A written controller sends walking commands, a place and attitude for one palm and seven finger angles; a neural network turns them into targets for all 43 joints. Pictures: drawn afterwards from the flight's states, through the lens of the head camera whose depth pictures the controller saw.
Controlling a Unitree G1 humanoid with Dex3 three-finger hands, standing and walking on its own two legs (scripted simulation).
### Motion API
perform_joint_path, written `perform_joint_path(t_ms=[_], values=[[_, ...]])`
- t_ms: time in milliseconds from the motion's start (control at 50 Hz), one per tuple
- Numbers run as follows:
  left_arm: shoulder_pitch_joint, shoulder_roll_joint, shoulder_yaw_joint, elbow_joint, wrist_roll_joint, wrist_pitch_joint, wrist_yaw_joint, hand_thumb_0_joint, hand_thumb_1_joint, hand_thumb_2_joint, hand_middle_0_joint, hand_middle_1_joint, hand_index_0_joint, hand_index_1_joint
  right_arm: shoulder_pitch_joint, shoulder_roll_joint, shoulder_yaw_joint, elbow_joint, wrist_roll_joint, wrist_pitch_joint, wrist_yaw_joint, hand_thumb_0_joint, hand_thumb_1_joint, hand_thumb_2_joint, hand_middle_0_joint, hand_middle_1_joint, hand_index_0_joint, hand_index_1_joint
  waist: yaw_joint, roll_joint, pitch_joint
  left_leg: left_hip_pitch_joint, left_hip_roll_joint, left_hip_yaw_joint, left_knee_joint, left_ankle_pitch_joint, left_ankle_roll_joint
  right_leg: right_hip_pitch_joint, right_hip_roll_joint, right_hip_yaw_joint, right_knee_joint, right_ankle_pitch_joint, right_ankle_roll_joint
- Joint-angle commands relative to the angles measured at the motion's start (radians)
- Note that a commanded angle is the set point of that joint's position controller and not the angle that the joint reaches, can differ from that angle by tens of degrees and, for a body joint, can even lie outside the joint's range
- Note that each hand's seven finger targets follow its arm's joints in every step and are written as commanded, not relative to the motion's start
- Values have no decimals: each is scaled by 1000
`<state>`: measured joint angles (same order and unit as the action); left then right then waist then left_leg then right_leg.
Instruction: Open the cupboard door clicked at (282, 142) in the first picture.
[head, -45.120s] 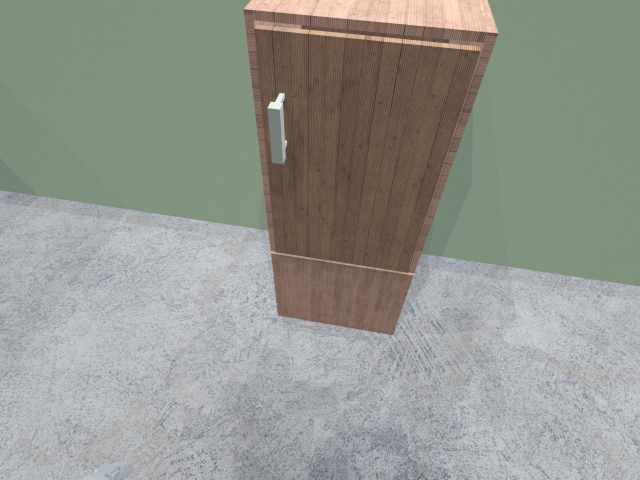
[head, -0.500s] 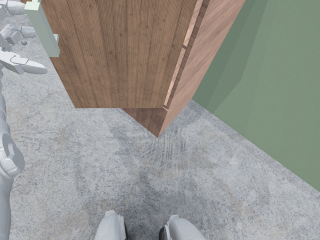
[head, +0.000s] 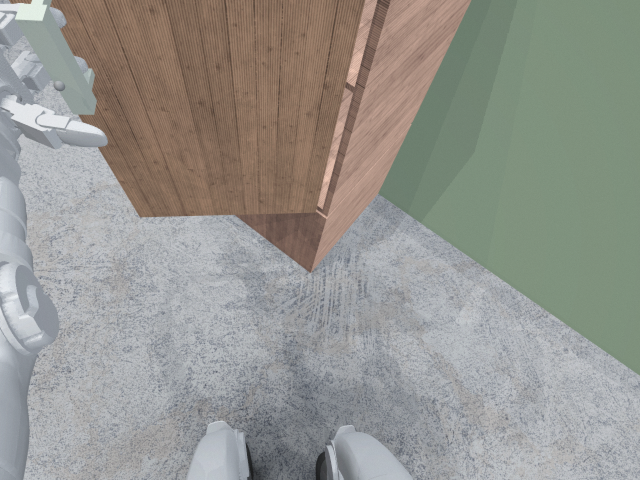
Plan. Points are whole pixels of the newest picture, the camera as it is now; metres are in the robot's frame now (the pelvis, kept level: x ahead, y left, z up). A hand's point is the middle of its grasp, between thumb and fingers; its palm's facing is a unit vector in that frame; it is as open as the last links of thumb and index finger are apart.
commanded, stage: slide the fingers in behind the handle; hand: left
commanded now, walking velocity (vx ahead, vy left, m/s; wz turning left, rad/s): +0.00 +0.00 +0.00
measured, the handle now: (65, 52) +0.59 +0.22 +0.11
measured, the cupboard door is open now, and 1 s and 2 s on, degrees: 43 43 49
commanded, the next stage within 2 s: close the thumb around the handle in 0.70 s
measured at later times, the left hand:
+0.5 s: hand (79, 87) +0.54 +0.20 +0.11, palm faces +0.00 -1.00 +0.00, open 14.0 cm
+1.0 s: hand (84, 87) +0.54 +0.20 +0.11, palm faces -0.01 -1.00 +0.01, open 12.9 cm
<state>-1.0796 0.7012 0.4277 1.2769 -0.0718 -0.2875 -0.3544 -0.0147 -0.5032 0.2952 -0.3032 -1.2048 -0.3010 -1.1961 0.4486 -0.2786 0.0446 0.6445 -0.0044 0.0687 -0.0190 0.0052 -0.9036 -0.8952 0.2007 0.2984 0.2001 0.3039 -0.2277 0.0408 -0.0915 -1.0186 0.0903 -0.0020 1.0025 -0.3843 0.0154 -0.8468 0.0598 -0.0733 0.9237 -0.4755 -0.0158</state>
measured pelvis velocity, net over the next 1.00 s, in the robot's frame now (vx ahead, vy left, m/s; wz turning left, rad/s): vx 0.00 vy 0.00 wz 0.00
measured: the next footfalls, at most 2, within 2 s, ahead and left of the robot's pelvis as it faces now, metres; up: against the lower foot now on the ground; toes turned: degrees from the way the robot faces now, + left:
none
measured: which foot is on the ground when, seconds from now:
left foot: down 0.00-1.00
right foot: down 0.00-1.00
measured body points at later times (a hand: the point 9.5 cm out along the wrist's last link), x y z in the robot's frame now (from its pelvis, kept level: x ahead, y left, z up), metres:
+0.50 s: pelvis +0.01 +0.00 +0.00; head +0.14 +0.02 +0.43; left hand +0.54 +0.26 +0.11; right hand -0.02 -0.27 -0.10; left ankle +0.04 +0.11 -0.67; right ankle -0.03 -0.12 -0.67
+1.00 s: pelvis +0.00 +0.00 +0.00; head +0.14 +0.03 +0.43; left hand +0.54 +0.25 +0.11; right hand -0.03 -0.26 -0.10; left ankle +0.04 +0.11 -0.67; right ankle -0.03 -0.12 -0.67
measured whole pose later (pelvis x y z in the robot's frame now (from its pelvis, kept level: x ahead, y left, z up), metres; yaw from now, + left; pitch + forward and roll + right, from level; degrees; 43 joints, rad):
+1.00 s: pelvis +0.00 +0.00 +0.00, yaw +0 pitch +22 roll -4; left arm -1.07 0.61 0.40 1.27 -0.07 -0.30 -0.28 -0.01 -0.33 0.37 -0.31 -1.22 -0.31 -1.21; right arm 0.44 -0.27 0.03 0.65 -0.01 0.06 0.00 0.01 -0.90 -0.90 0.20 0.30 0.20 0.30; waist -0.22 0.04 -0.10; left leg -1.00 0.08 0.00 1.00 -0.39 0.02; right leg -0.83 0.05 -0.07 0.92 -0.48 -0.01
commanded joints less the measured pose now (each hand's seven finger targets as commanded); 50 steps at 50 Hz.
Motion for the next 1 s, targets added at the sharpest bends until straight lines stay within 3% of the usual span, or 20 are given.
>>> perform_joint_path(t_ms=[0,60,120,200,240,280,340,360,380,400,420,460,540,640,780,840,880,940,960,980], values=[[-454,236,21,-206,-28,-52,-3,0,-500,300,-300,-1200,-300,-1200,193,-197,-69,-27,2,-13,-11,0,-900,-900,200,300,200,300,-4,147,-485,551,-42,-54,-48,362,32,40,32,38,-127,374,8],[-483,234,17,-222,-26,-54,8,0,-500,300,-300,-1200,-300,-1200,197,-195,-67,-23,-1,-17,-11,0,-900,-900,200,300,200,300,-8,158,-475,544,-43,-56,-51,353,33,39,29,40,-124,366,6],[-447,241,34,-245,-21,-65,24,0,-500,300,-300,-1200,-300,-1200,195,-192,-72,-25,-3,-19,-6,0,-900,-900,200,300,200,300,9,181,-508,564,-44,-49,-43,397,29,53,29,43,-119,408,6],[-441,172,-9,-227,-20,-67,33,0,-500,300,-300,-1200,-300,-1200,187,-186,-74,-23,-2,-20,1,0,-900,-900,200,300,200,300,-3,180,-477,573,-44,-51,-46,381,27,23,30,37,-123,387,6],[-438,214,21,-228,-18,-62,40,0,-500,300,-300,-1200,-300,-1200,190,-192,-75,-26,-2,-18,-1,0,-900,-900,200,300,200,300,3,157,-479,553,-44,-49,-50,377,29,51,28,40,-121,395,6],[-435,168,-4,-238,-20,-64,43,0,-500,300,-300,-1200,-300,-1200,186,-185,-75,-29,-3,-22,3,0,-900,-900,200,300,200,300,5,165,-499,570,-48,-47,-48,399,29,51,29,41,-117,417,7],[-464,176,0,-246,-15,-66,56,0,-500,300,-300,-1200,-300,-1200,185,-186,-77,-25,-4,-21,3,0,-900,-900,200,300,200,300,-4,168,-481,574,-44,-50,-48,387,28,35,28,39,-120,401,7],[-454,216,41,-249,-19,-74,61,0,-500,300,-300,-1200,-300,-1200,194,-191,-76,-25,-6,-23,2,0,-900,-900,200,300,200,300,8,143,-496,566,-46,-51,-46,401,31,58,29,41,-115,415,5],[-455,242,52,-263,-11,-80,63,0,-500,300,-300,-1200,-300,-1200,191,-191,-77,-29,-5,-20,2,0,-900,-900,200,300,200,300,17,169,-527,580,-45,-53,-48,419,26,69,27,42,-107,431,5],[-434,187,17,-245,-15,-76,60,0,-500,300,-300,-1200,-300,-1200,185,-185,-76,-32,-3,-21,5,0,-900,-900,200,300,200,300,9,167,-513,585,-48,-50,-49,416,27,57,29,40,-112,427,5],[-427,166,4,-229,-18,-73,57,0,-500,300,-300,-1200,-300,-1200,183,-184,-75,-29,-4,-22,5,0,-900,-900,200,300,200,300,5,137,-486,566,-47,-50,-49,401,28,55,29,38,-117,419,7],[-455,145,-17,-229,-16,-76,56,0,-500,300,-300,-1200,-300,-1200,185,-182,-74,-25,-5,-23,5,0,-900,-900,200,300,200,300,-9,145,-466,566,-47,-52,-47,394,30,37,29,38,-116,410,6],[-445,196,21,-230,-19,-73,48,0,-500,300,-300,-1200,-300,-1200,187,-190,-78,-25,-3,-21,0,0,-900,-900,200,300,200,300,2,141,-500,564,-47,-48,-49,398,30,65,27,43,-117,425,7],[-440,158,-8,-243,-18,-80,44,0,-500,300,-300,-1200,-300,-1200,185,-185,-77,-26,-5,-20,4,0,-900,-900,200,300,200,300,7,180,-502,603,-45,-59,-50,426,23,35,28,34,-112,417,2],[-494,134,-22,-245,-18,-78,67,0,-500,300,-300,-1200,-300,-1200,189,-189,-78,-18,-8,-19,5,0,-900,-900,200,300,200,300,-9,172,-479,617,-39,-74,-59,396,22,-14,29,27,-116,358,2],[-463,132,-14,-246,-15,-79,76,0,-332,372,-312,-1218,-312,-1218,187,-188,-81,-22,-9,-21,7,0,-900,-900,200,300,200,300,0,169,-497,620,-41,-70,-58,402,21,-1,28,29,-117,365,1],[-476,166,7,-241,-8,-86,81,0,-220,420,-320,-1230,-320,-1230,192,-190,-78,-18,-11,-22,5,0,-900,-900,200,300,200,300,0,157,-503,610,-39,-74,-55,406,21,8,29,28,-110,371,2],[-456,164,1,-221,-5,-79,80,0,-52,492,-332,-1248,-332,-1248,189,-191,-78,-21,-8,-20,6,0,-900,-900,200,300,200,300,0,154,-474,586,-42,-66,-59,377,23,8,29,31,-119,357,2],[-481,164,0,-239,-7,-87,80,0,4,516,-336,-1254,-336,-1254,194,-190,-77,-19,-11,-22,5,0,-900,-900,200,300,200,300,-6,165,-484,607,-40,-69,-59,396,23,7,29,30,-115,366,0],[-469,176,12,-244,-4,-89,79,0,60,540,-340,-1260,-340,-1260,194,-190,-78,-22,-10,-22,5,0,-900,-900,200,300,200,300,7,167,-513,613,-41,-68,-58,404,21,19,29,31,-114,374,1]])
